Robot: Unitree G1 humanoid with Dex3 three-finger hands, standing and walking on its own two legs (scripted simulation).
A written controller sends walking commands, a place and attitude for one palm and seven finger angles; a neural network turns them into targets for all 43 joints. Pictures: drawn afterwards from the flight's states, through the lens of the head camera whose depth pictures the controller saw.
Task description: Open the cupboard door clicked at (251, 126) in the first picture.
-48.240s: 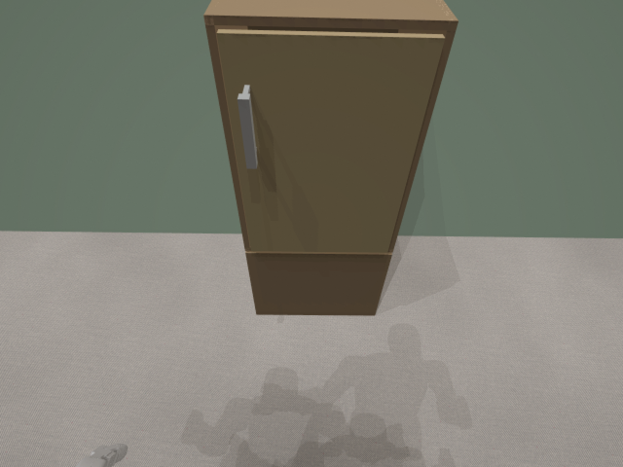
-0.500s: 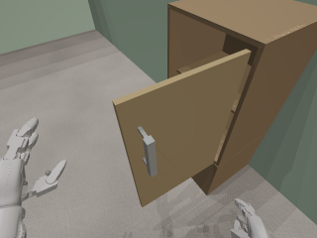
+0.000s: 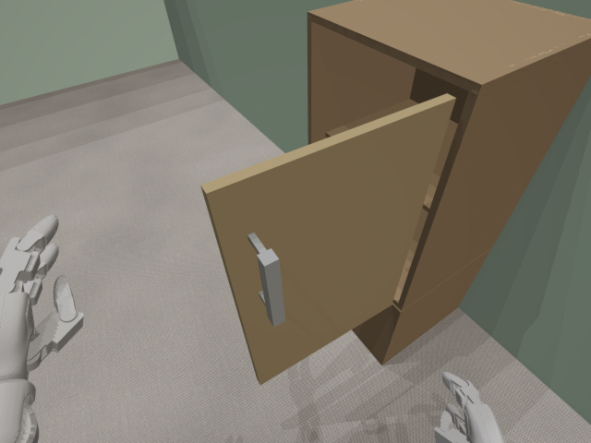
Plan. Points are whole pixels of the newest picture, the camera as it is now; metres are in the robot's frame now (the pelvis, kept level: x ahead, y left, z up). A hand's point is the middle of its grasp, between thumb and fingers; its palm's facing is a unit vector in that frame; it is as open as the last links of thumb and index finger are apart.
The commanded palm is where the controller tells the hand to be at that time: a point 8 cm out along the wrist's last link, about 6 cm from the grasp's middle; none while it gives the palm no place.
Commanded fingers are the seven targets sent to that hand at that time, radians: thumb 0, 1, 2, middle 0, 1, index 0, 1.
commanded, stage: step back with the hand held close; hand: left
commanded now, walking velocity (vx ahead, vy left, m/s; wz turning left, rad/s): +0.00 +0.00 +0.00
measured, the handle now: (266, 281) +0.32 +0.09 +0.05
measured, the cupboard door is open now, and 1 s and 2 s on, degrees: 87 87 87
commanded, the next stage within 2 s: stop stepping back and stand still in 1.22 s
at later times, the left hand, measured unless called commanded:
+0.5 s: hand (58, 340) +0.17 +0.27 +0.14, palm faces +0.29 -0.79 -0.54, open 7.4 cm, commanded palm +0.10 +0.32 +0.17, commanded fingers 0.00 0.90 0.90 -0.20 -0.30 -0.20 -0.30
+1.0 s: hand out of the picture +0.08 +0.29 +0.16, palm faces +0.49 -0.72 -0.49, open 7.4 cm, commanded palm +0.00 +0.32 +0.17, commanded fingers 0.00 0.90 0.90 -0.20 -0.30 -0.20 -0.30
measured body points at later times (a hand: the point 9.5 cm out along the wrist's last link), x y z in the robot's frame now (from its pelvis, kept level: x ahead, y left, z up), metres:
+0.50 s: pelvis -0.05 +0.02 -0.01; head -0.02 +0.02 +0.44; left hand +0.14 +0.31 +0.17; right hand +0.13 -0.23 -0.08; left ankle -0.04 +0.11 -0.74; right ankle +0.00 -0.12 -0.74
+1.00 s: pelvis -0.13 +0.02 -0.03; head -0.12 +0.03 +0.42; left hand +0.04 +0.32 +0.18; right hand +0.02 -0.22 -0.11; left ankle -0.04 +0.11 -0.74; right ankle -0.09 -0.11 -0.74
